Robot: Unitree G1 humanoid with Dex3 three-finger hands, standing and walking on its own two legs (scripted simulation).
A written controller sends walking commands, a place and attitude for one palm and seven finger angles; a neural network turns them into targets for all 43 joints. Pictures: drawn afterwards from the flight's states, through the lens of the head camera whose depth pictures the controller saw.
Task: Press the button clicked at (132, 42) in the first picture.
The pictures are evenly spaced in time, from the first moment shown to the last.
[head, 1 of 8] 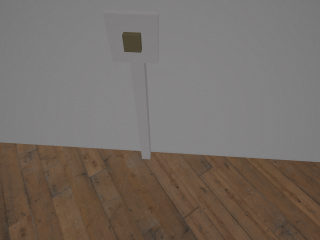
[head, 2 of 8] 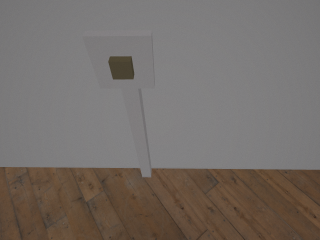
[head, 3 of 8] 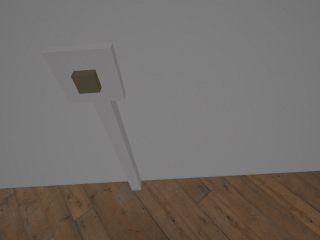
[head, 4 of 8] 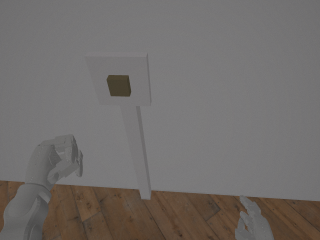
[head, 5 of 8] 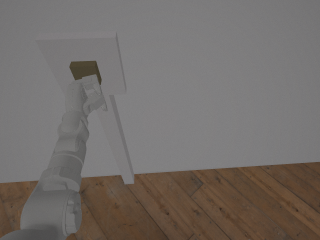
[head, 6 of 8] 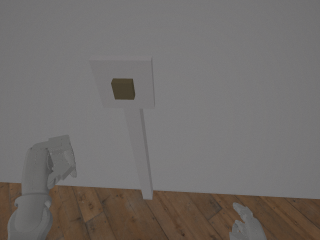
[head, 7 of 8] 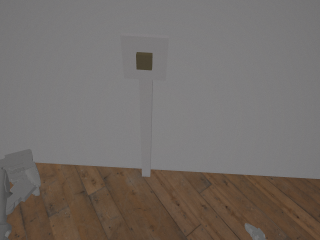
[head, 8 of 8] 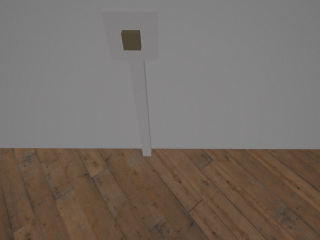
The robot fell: no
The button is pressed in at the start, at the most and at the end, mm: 0 11 0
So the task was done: yes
